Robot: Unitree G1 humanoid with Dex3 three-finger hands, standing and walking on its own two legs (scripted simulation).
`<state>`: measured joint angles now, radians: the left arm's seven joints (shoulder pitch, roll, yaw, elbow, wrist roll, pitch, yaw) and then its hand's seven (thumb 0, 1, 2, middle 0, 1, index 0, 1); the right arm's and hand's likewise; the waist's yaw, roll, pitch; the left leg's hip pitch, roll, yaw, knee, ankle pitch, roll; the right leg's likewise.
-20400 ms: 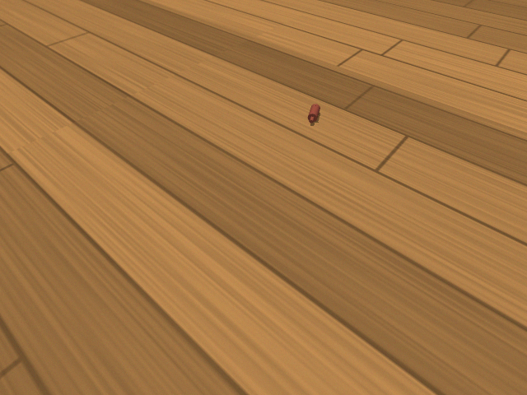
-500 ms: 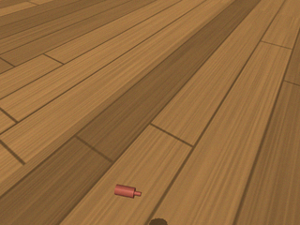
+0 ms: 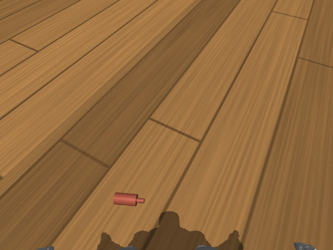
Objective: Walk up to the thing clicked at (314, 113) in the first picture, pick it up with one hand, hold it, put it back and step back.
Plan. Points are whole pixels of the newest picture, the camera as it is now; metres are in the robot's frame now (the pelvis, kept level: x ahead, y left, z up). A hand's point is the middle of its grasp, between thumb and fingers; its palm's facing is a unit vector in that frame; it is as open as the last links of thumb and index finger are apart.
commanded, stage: walk up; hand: left
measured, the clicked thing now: (129, 199) +0.45 +0.21 -0.72
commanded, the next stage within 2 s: none
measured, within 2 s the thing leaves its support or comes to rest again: neither
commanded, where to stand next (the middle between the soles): +0.06 +0.01 m, yaw -2 degrees
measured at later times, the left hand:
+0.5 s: hand out of the picture +0.07 +0.26 -0.13, palm faces -0.03 -0.92 -0.38, open 7.3 cm
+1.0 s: hand out of the picture +0.07 +0.26 -0.12, palm faces -0.01 -0.94 -0.35, open 7.3 cm
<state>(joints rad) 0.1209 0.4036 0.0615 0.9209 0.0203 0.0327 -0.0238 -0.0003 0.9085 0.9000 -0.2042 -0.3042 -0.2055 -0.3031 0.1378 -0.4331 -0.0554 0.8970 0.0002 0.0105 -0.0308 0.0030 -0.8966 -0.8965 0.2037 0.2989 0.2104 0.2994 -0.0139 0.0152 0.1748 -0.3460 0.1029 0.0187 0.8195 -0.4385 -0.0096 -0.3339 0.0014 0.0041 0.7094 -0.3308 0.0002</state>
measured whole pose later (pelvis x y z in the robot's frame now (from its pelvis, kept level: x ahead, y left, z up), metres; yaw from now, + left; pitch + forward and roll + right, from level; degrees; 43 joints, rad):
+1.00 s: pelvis -0.01 +0.01 +0.03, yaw +0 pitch -2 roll +0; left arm 0.08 0.35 0.00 1.12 0.01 -0.02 0.00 0.00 0.91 0.90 -0.21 -0.30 -0.21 -0.30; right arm 0.06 -0.35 -0.02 1.10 0.00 0.01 0.02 0.00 -0.90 -0.90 0.20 0.30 0.21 0.30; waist 0.01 0.00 0.07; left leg -0.12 -0.01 0.00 0.36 -0.21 0.00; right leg -0.19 -0.04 0.02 0.37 -0.14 0.03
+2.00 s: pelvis -0.01 +0.00 +0.01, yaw -1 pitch -3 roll +0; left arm 0.12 0.34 0.02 0.88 0.01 -0.01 0.00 0.00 0.90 0.90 -0.21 -0.31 -0.21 -0.30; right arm 0.23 -0.41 -0.04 0.90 0.01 0.01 -0.02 0.00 -0.90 -0.90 0.20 0.30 0.21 0.30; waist -0.02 0.03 0.15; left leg -0.39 -0.01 -0.07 0.92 -0.52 0.00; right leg -0.31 -0.02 0.00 0.64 -0.27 0.00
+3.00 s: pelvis -0.04 +0.00 +0.01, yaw +2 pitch -3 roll +1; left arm 0.27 0.41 0.04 0.89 0.02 -0.04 0.00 0.00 0.90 0.90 -0.21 -0.31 -0.21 -0.30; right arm 0.29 -0.39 -0.05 0.93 -0.01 0.00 0.04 0.00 -0.90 -0.90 0.20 0.30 0.21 0.30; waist 0.02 0.03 0.08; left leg -0.30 0.00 -0.03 0.60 -0.25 -0.02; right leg -0.25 -0.11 -0.08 0.69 -0.38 0.02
